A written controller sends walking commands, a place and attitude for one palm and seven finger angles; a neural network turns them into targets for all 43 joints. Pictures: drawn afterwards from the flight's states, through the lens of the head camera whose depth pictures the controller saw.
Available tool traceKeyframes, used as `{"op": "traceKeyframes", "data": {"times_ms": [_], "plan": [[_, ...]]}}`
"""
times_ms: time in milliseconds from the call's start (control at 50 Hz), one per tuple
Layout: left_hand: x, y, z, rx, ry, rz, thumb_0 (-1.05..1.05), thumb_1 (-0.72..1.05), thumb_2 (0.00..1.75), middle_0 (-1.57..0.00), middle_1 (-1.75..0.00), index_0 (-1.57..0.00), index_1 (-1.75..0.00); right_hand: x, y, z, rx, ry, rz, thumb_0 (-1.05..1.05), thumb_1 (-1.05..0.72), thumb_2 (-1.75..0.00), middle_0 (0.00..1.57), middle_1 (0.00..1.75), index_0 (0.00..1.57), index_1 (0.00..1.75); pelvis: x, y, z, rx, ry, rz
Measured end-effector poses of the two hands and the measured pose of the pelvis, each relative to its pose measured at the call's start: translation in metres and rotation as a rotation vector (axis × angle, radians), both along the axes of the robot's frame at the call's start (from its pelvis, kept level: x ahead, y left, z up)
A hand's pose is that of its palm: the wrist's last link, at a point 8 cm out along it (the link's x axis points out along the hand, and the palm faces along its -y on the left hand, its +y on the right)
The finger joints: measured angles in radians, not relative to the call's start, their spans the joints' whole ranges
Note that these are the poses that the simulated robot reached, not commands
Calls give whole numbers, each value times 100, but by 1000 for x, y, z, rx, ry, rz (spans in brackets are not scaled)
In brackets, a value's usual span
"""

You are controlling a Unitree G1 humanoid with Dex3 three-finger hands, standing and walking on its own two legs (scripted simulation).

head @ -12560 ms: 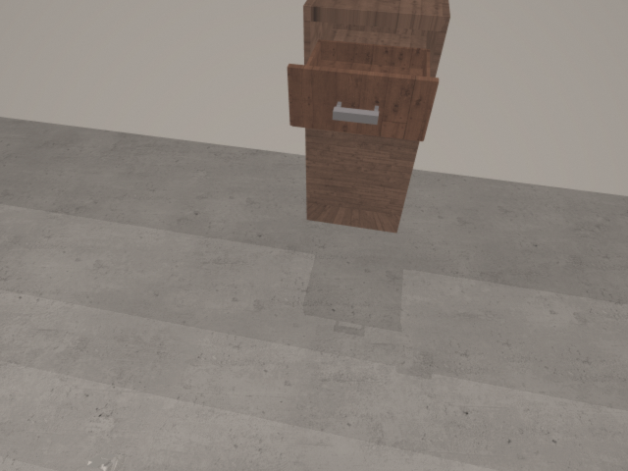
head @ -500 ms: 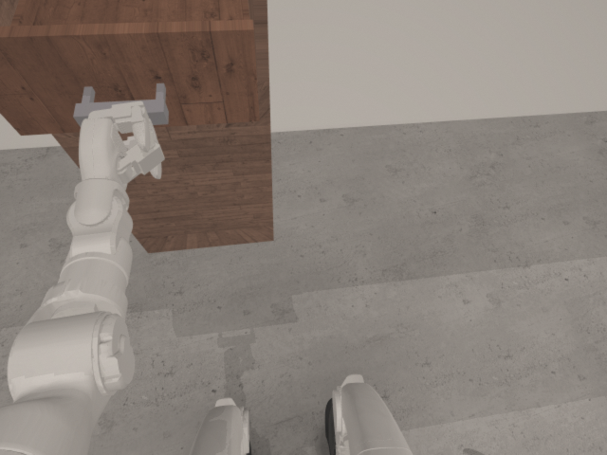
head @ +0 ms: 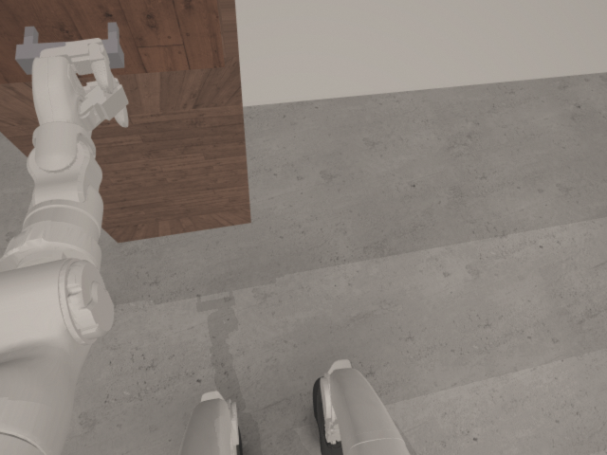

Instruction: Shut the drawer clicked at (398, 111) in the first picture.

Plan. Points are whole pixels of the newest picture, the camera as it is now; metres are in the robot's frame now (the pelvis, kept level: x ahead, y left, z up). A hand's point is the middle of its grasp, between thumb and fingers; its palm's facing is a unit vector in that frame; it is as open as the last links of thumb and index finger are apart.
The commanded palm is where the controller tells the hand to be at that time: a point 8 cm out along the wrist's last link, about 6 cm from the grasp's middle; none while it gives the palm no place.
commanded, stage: push the drawer shut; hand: left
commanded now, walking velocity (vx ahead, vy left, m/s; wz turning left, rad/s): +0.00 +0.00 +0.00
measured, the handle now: (72, 44) +0.63 +0.21 +0.07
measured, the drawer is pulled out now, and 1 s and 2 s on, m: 0.03 0.00 0.00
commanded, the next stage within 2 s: pull the fist back off the drawer in 0.50 s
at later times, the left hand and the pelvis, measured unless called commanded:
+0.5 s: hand (111, 74) +0.58 +0.17 +0.07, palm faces +0.06 -1.00 -0.05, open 3.1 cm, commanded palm +0.60 +0.20 +0.07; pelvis +0.00 +0.00 -0.01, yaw +0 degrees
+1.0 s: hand (108, 73) +0.58 +0.17 +0.07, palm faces +0.05 -1.00 -0.02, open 3.4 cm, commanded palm +0.56 +0.19 +0.07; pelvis -0.02 +0.01 -0.01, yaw -1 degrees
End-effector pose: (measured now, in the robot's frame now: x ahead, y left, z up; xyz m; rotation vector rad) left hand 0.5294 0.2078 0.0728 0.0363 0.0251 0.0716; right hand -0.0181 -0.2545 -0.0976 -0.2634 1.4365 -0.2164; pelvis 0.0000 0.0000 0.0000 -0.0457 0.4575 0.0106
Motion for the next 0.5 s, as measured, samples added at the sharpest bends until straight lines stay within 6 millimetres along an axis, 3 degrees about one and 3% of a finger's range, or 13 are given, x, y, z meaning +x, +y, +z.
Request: {"op": "traceKeyframes", "data": {"times_ms": [260, 500], "plan": [[25, 2, 2, 1, 9, -4, 5, 87, 97, -139, -160, -140, -160, -7, 3, 5, -5, 52, -26, 0, -90, -90, 20, 30, 20, 30, 7, 1, 0, -11, 26, -6], [29, 11, 1, 7, 22, -15, 2, 74, 101, -139, -160, -140, -160, -19, 4, 3, -22, 79, -11, 0, -90, -90, 20, 30, 20, 30, -2, 1, -7, -26, 45, 13]]}}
